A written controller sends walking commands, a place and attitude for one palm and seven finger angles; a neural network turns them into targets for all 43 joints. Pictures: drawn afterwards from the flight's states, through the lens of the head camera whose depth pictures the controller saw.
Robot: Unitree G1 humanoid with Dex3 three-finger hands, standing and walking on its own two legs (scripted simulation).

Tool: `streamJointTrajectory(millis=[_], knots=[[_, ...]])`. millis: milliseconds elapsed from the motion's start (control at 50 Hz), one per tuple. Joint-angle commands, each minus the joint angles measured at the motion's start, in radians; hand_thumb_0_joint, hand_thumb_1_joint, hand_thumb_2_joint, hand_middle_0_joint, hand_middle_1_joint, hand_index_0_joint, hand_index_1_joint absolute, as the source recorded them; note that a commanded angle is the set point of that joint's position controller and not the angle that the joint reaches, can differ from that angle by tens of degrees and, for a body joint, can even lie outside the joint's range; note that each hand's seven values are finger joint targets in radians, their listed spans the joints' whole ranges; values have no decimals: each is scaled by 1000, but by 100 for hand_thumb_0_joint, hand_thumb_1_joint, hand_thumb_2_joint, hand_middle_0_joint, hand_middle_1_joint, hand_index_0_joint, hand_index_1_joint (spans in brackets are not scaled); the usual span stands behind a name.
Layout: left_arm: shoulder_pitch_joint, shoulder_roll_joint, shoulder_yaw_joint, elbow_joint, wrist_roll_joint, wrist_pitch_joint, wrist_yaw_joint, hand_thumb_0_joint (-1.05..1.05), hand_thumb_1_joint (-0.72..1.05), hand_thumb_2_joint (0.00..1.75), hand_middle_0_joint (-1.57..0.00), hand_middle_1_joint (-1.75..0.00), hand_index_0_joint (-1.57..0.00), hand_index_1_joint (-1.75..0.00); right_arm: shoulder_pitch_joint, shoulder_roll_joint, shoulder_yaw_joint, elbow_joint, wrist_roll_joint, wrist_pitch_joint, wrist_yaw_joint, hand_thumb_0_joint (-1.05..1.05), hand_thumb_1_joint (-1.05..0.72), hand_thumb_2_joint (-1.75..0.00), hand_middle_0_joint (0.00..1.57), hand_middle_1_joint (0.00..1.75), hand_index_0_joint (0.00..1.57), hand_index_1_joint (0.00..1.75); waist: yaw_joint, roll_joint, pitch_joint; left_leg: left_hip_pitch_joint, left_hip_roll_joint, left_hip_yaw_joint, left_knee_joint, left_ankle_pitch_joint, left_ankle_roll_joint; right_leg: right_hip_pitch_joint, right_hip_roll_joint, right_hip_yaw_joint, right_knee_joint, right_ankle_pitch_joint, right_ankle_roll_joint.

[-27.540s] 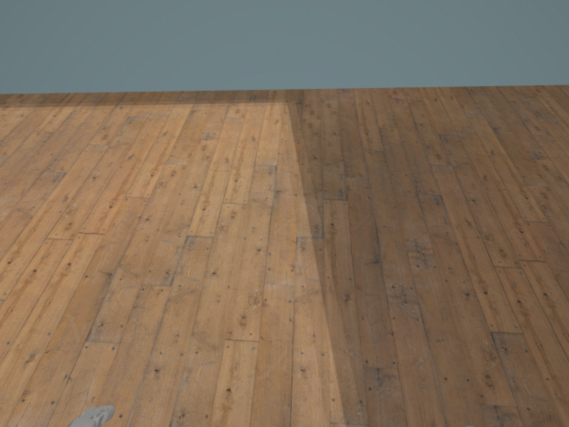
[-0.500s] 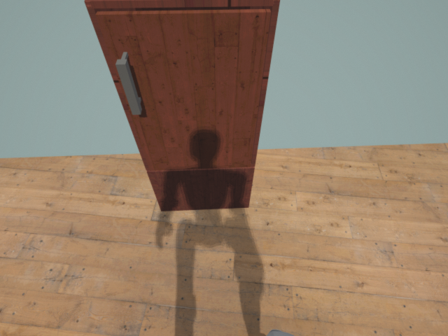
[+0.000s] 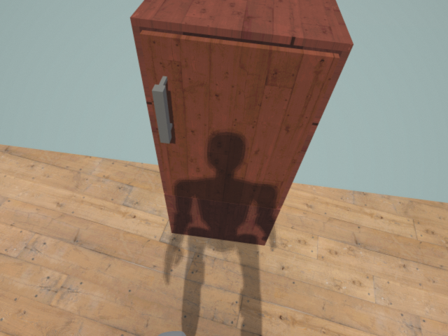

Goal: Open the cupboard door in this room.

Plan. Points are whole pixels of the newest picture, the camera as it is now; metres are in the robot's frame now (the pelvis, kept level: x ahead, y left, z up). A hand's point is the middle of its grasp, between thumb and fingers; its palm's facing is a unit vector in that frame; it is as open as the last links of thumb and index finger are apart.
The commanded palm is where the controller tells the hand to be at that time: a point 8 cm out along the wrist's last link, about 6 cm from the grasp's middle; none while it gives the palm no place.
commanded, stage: come to a stop and stand still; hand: left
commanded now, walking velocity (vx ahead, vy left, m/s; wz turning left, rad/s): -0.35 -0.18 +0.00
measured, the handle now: (165, 110) +0.58 +0.21 +0.04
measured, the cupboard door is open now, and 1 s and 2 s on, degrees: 0 0 0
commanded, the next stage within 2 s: look again from close up in 1.10 s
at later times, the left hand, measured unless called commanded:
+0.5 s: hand out of the picture +0.07 +0.13 -0.15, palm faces -0.01 -0.96 -0.29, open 7.4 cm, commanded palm none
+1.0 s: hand out of the picture -0.01 +0.07 -0.16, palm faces +0.07 -0.98 -0.18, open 7.3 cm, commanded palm none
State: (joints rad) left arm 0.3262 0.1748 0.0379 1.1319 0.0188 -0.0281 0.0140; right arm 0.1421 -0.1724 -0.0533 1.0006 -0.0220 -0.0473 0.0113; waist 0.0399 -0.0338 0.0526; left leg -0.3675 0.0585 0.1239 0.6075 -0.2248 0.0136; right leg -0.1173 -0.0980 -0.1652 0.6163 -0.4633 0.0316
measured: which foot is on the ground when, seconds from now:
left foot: down 0.00-0.44, up 0.46-0.80, down 0.82-1.00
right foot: up 0.00-0.42, down 0.44-1.00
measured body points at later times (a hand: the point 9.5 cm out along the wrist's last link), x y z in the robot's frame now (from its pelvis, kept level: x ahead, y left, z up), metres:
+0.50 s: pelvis +0.01 -0.07 +0.00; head +0.04 -0.10 +0.45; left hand +0.08 +0.18 -0.13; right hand +0.06 -0.31 -0.17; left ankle +0.05 +0.09 -0.71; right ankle +0.01 -0.17 -0.73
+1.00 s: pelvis -0.02 -0.11 +0.02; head +0.00 -0.10 +0.47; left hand -0.01 +0.12 -0.15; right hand -0.02 -0.32 -0.14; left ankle -0.07 +0.03 -0.73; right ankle +0.01 -0.17 -0.73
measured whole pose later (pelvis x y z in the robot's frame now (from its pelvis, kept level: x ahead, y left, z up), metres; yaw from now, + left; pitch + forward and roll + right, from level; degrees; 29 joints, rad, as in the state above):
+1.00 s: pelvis -0.02 -0.11 +0.02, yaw +0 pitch -1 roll +0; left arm 0.24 0.16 0.02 1.12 0.00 0.01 0.03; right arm 0.27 -0.13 -0.02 1.14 -0.01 0.02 -0.04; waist 0.02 -0.01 0.03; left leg -0.09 0.04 0.01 0.40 -0.30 -0.03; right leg -0.21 0.05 -0.13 0.37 -0.16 -0.07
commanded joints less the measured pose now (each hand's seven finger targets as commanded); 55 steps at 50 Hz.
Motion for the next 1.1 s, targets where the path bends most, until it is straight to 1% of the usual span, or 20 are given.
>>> streamJointTrajectory(millis=[0,60,160,240,320,360,400,420,440,460,480,540,660,720,760,800,840,900,1020,1080], knots=[[59,34,-7,-41,-14,4,26,0,90,90,-20,-30,-20,-30,183,-158,-2,34,4,6,-46,0,-90,-90,20,30,20,30,-57,313,-136,328,318,-300,-250,843,143,-243,-2,140,322,-162,-12],[31,59,-5,-24,-13,22,24,0,90,90,-20,-30,-20,-30,105,-128,7,30,10,14,-62,0,-90,-90,20,30,20,30,-46,172,-76,304,282,-215,-236,956,135,-248,-9,159,290,-56,5],[23,82,30,-71,-1,70,21,0,90,90,-20,-30,-20,-30,89,-159,-31,18,10,43,-71,0,-90,-90,20,30,20,30,-43,97,-113,296,314,-172,-243,820,170,-338,34,179,488,2,14],[-9,74,43,-119,0,84,15,0,90,90,-20,-30,-20,-30,33,-146,-34,-6,3,47,-63,0,-90,-90,20,30,20,30,-29,174,-90,208,287,-140,-250,623,161,-349,38,190,503,32,16],[-41,56,30,-148,-3,73,10,0,90,90,-20,-30,-20,-30,3,-156,-45,-12,-7,54,-47,0,-90,-90,20,30,20,30,-34,262,-90,178,250,-140,-246,405,135,-245,31,131,211,29,1],[-16,65,27,-141,-3,57,8,0,90,90,-20,-30,-20,-30,10,-167,-49,-10,-5,58,-41,0,-90,-90,20,30,20,30,-27,248,-97,155,236,-154,-209,323,110,-153,41,105,34,84,-2],[40,113,30,-119,7,40,10,0,90,90,-20,-30,-20,-30,34,-135,-48,-7,9,64,-33,0,-90,-90,20,30,20,30,-6,89,-116,71,145,-105,-90,79,32,-12,13,126,-220,300,-1],[6,195,35,-133,18,26,17,0,90,90,-20,-30,-20,-30,66,-58,-35,-19,18,70,-28,0,-90,-90,20,30,20,30,-26,-178,-83,-31,28,-33,61,-210,-35,-44,-187,382,-329,365,-59],[-50,232,31,-157,12,26,14,0,90,90,-20,-30,-20,-30,27,-42,-23,-46,19,81,-23,0,-90,-90,20,30,20,30,-18,-241,-24,-12,-9,-80,162,-350,-41,-194,-279,443,-366,406,-155],[-84,218,24,-167,11,28,14,0,90,90,-20,-30,-20,-30,20,-45,-24,-40,15,90,-22,0,-90,-90,20,30,20,30,-25,-155,-18,26,-7,-122,221,-343,-33,-253,-268,386,-369,361,-191],[-106,206,32,-165,10,20,16,0,90,90,-20,-30,-20,-30,30,-51,-25,-29,9,96,-25,0,-90,-90,20,30,20,30,-37,-232,-16,-5,-7,-144,260,-314,-28,-236,-226,401,-364,346,-185],[-136,142,15,-155,-2,14,19,0,90,90,-20,-30,-20,-30,102,-65,-22,32,11,86,-27,0,-90,-90,20,30,20,30,-62,-137,-32,-10,-9,-133,321,-209,-37,-135,-155,296,-315,507,-169],[-44,142,20,-113,-3,3,22,0,90,90,-20,-30,-20,-30,90,-45,-4,48,18,70,-35,0,-90,-90,20,30,20,30,-11,-89,-75,28,-12,-117,98,-234,-48,36,-164,319,-295,651,-196],[-48,142,17,-90,-8,6,23,0,90,90,-20,-30,-20,-30,134,-37,6,74,17,64,-42,0,-90,-90,20,30,20,30,-23,-74,-86,123,-16,-114,-86,-156,-40,28,-148,330,-304,564,-180],[-74,124,16,-87,-17,9,25,0,90,90,-20,-30,-20,-30,191,-34,10,104,16,54,-46,0,-90,-90,20,30,20,30,-46,-52,-101,232,-8,-129,-244,-14,-26,-11,-115,307,-291,468,-125],[-70,87,5,-82,-23,12,21,0,90,90,-20,-30,-20,-30,188,-64,14,111,9,44,-51,0,-90,-90,20,30,20,30,-34,46,-76,269,60,-186,-253,85,8,-75,-34,249,-294,369,-60],[-66,80,7,-75,-17,15,21,0,90,90,-20,-30,-20,-30,180,-69,17,110,10,48,-54,0,-90,-90,20,30,20,30,-26,22,-51,217,67,-167,-233,23,11,-50,-20,248,-345,302,-18],[-68,92,4,-56,-18,21,18,0,90,90,-20,-30,-20,-30,175,-42,27,121,7,51,-51,0,-90,-90,20,30,20,30,-25,105,12,161,46,-161,-285,-50,6,-37,-21,240,-364,218,-35],[-33,81,-1,-37,-14,24,16,0,90,90,-20,-30,-20,-30,232,-30,30,122,6,56,-53,0,-90,-90,20,30,20,30,-34,33,61,156,19,-144,-288,-99,9,-88,-22,258,-421,84,-30],[-20,66,-7,-33,-15,20,17,0,90,90,-20,-30,-20,-30,252,-26,34,123,7,50,-54,0,-90,-90,20,30,20,30,-37,46,44,158,29,-154,-303,-78,11,-75,-19,243,-398,134,-45]])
